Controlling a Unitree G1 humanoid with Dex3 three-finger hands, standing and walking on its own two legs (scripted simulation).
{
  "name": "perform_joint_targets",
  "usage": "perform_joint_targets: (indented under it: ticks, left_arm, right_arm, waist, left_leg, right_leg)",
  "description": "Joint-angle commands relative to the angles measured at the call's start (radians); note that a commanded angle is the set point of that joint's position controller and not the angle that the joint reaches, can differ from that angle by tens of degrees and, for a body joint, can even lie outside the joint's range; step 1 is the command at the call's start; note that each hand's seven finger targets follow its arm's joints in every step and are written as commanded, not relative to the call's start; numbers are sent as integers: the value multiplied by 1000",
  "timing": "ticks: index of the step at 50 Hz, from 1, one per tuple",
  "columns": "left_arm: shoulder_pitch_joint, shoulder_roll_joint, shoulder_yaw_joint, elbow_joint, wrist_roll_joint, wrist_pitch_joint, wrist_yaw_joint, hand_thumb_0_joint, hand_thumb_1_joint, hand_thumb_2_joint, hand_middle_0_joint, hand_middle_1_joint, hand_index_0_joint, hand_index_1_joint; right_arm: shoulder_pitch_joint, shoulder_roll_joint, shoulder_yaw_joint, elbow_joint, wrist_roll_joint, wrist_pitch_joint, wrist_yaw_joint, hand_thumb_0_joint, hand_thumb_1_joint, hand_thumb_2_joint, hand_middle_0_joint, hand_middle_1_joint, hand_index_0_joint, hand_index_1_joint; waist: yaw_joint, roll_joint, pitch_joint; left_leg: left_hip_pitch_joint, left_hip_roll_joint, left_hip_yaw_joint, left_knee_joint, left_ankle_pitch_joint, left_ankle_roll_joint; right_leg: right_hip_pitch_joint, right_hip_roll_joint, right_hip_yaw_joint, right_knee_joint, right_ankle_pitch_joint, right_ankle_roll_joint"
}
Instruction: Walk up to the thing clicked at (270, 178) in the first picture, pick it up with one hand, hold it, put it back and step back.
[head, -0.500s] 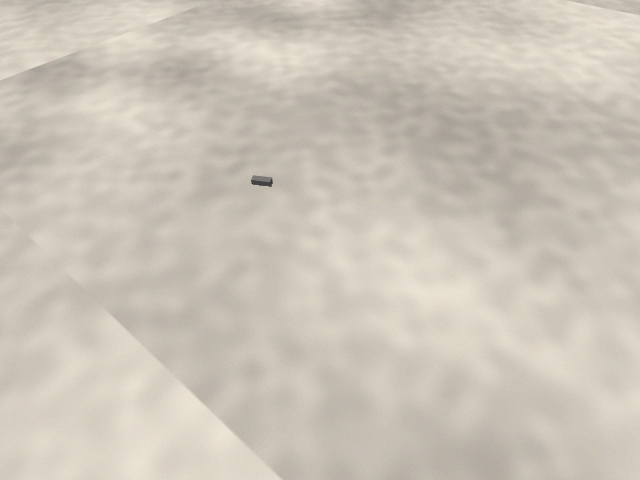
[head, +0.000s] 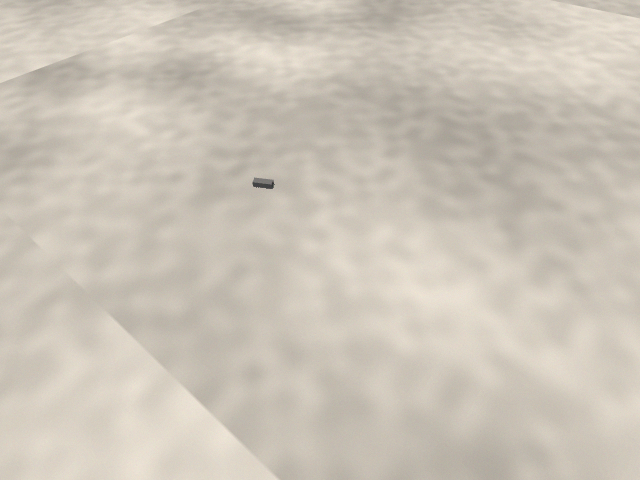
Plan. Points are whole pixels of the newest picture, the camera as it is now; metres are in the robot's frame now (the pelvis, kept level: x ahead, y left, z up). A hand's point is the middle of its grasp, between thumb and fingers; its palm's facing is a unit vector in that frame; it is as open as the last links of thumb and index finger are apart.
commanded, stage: stand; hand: left
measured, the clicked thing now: (263, 183) +1.50 +0.32 -0.77
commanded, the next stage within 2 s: walk up in 0.62 s
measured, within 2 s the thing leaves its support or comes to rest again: neither
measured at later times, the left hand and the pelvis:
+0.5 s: hand out of the picture +0.08 +0.25 -0.16, palm faces -0.03 -0.94 -0.34, open 7.4 cm; pelvis +0.00 +0.00 +0.00, yaw +0 degrees
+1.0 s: hand out of the picture +0.10 +0.38 -0.18, palm faces -0.04 -0.91 -0.42, open 7.4 cm; pelvis +0.09 +0.08 -0.03, yaw -2 degrees
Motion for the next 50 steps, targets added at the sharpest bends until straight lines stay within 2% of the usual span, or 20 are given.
perform_joint_targets:
  ticks: [1, 30, 31, 32, 33, 34, 35, 36, 37, 38, 40, 42, 43, 44, 45, 46, 47, 48, 49, 50]
  left_arm:
    - [-40, 215, 44, -60, 2, -20, 12, 0, 900, 900, -200, -300, -200, -300]
    - [-24, 219, 45, -61, 4, -21, 13, 0, 900, 900, -200, -300, -200, -300]
    - [66, 345, 108, -110, 11, -40, -11, 0, 900, 900, -200, -300, -200, -300]
    - [74, 336, 110, -102, 19, -45, -19, 0, 900, 900, -200, -300, -200, -300]
    - [75, 338, 117, -109, 24, -47, -23, 0, 900, 900, -200, -300, -200, -300]
    - [101, 348, 125, -109, 22, -51, -25, 0, 900, 900, -200, -300, -200, -300]
    - [140, 371, 137, -111, 21, -61, -20, 0, 900, 900, -200, -300, -200, -300]
    - [156, 373, 139, -118, 23, -73, -15, 0, 900, 900, -200, -300, -200, -300]
    - [160, 372, 140, -133, 21, -79, -15, 0, 900, 900, -200, -300, -200, -300]
    - [178, 371, 143, -138, 22, -82, -14, 0, 900, 900, -200, -300, -200, -300]
    - [112, 370, 145, -176, 25, -83, -14, 0, 900, 900, -200, -300, -200, -300]
    - [32, 385, 147, -213, 28, -79, -20, 0, 900, 900, -200, -300, -200, -300]
    - [5, 385, 145, -226, 28, -79, -21, 0, 900, 900, -200, -300, -200, -300]
    - [-6, 374, 140, -235, 26, -76, -24, 0, 900, 900, -200, -300, -200, -300]
    - [-26, 368, 138, -240, 22, -72, -27, 0, 900, 900, -200, -300, -200, -300]
    - [-4, 336, 126, -238, 20, -68, -31, 0, 900, 900, -200, -300, -200, -300]
    - [36, 294, 111, -241, 25, -64, -34, 0, 900, 900, -200, -300, -200, -300]
    - [94, 212, 87, -241, 21, -63, -31, 0, 900, 900, -200, -300, -200, -300]
    - [107, 217, 82, -255, 2, -59, -19, 0, 900, 900, -200, -300, -200, -300]
    - [95, 311, 95, -250, 7, -56, -12, 0, 900, 900, -200, -300, -200, -300]
  right_arm:
    - [-29, -207, -44, -54, 6, -17, -12, 0, -900, -900, 200, 300, 200, 300]
    - [-30, -207, -44, -54, 8, -17, -11, 0, -900, -900, 200, 300, 200, 300]
    - [10, -329, -128, -124, -23, -32, 20, 0, -900, -900, 200, 300, 200, 300]
    - [-26, -316, -129, -130, -26, -28, 34, 0, -900, -900, 200, 300, 200, 300]
    - [-53, -298, -126, -152, -30, -26, 42, 0, -900, -900, 200, 300, 200, 300]
    - [-93, -267, -120, -178, -28, -24, 49, 0, -900, -900, 200, 300, 200, 300]
    - [-137, -235, -118, -204, -32, -24, 56, 0, -900, -900, 200, 300, 200, 300]
    - [-151, -229, -119, -214, -40, -26, 56, 0, -900, -900, 200, 300, 200, 300]
    - [-131, -242, -121, -221, -32, -32, 60, 0, -900, -900, 200, 300, 200, 300]
    - [-110, -249, -126, -217, -30, -39, 65, 0, -900, -900, 200, 300, 200, 300]
    - [-60, -261, -138, -217, -26, -38, 81, 0, -900, -900, 200, 300, 200, 300]
    - [-3, -264, -150, -216, -23, -33, 93, 0, -900, -900, 200, 300, 200, 300]
    - [29, -261, -155, -213, -22, -33, 94, 0, -900, -900, 200, 300, 200, 300]
    - [50, -259, -161, -208, -21, -33, 95, 0, -900, -900, 200, 300, 200, 300]
    - [118, -249, -169, -187, -21, -35, 93, 0, -900, -900, 200, 300, 200, 300]
    - [187, -264, -183, -160, -23, -37, 86, 0, -900, -900, 200, 300, 200, 300]
    - [294, -304, -203, -130, -30, -39, 74, 0, -900, -900, 200, 300, 200, 300]
    - [395, -366, -217, -120, -46, -44, 60, 0, -900, -900, 200, 300, 200, 300]
    - [288, -430, -216, -185, -46, -53, 54, 0, -900, -900, 200, 300, 200, 300]
    - [184, -461, -216, -220, -14, -52, 60, 0, -900, -900, 200, 300, 200, 300]
  waist:
    - [4, -16, -80]
    - [4, -14, -88]
    - [4, 20, -179]
    - [22, 30, -81]
    - [31, 3, -20]
    - [54, -63, 35]
    - [87, -169, 81]
    - [91, -147, 102]
    - [84, -125, 85]
    - [81, -116, 38]
    - [43, -138, -16]
    - [0, -213, -4]
    - [-23, -222, -2]
    - [-38, -193, 1]
    - [-80, -152, -8]
    - [-106, -67, -34]
    - [-161, 91, -99]
    - [-187, 332, -128]
    - [-136, 324, -84]
    - [-105, 240, -35]
  left_leg:
    - [10, 122, -90, -53, 114, 32]
    - [26, 123, -95, -54, 164, 33]
    - [38, 90, -81, 53, -367, 101]
    - [-103, 90, -101, 69, -514, 112]
    - [-220, 76, -84, 104, -517, 103]
    - [-367, 45, -41, 202, -450, 80]
    - [-517, 17, 27, 399, -306, 50]
    - [-610, 66, -37, 475, -239, 33]
    - [-624, 86, -56, 484, -216, 28]
    - [-606, 94, -64, 468, -231, 28]
    - [-481, 106, -73, 434, -249, 19]
    - [-320, 114, -45, 366, -241, 19]
    - [-231, 113, -26, 324, -200, 18]
    - [-149, 86, 13, 264, -157, 15]
    - [-27, 61, 59, 179, -40, 11]
    - [143, 28, 100, 161, 0, 8]
    - [345, 17, 69, 158, -65, 32]
    - [376, 176, -196, 14, -347, 76]
    - [233, 366, -601, -179, -676, 161]
    - [85, 444, -683, -226, -789, 257]
  right_leg:
    - [18, -122, 95, -56, 110, -31]
    - [31, -124, 90, -59, 150, -27]
    - [18, -99, 114, 22, -341, -76]
    - [-52, -124, 168, 26, -501, -95]
    - [-56, -154, 223, -11, -557, -113]
    - [-7, -210, 328, -78, -629, -144]
    - [74, -321, 472, -199, -657, -200]
    - [129, -386, 542, -236, -561, -246]
    - [190, -390, 537, -223, -447, -264]
    - [236, -360, 497, -209, -401, -258]
    - [165, -297, 372, -190, -404, -212]
    - [3, -271, 282, -166, -381, -192]
    - [-76, -252, 238, -145, -343, -176]
    - [-145, -215, 179, -108, -317, -159]
    - [-224, -179, 118, -26, -322, -139]
    - [-333, -134, 61, 90, -314, -119]
    - [-468, -77, 18, 331, -290, -103]
    - [-584, 56, -12, 665, -418, -79]
    - [-667, 91, 62, 827, -385, -64]
    - [-600, 2, 140, 841, -365, -73]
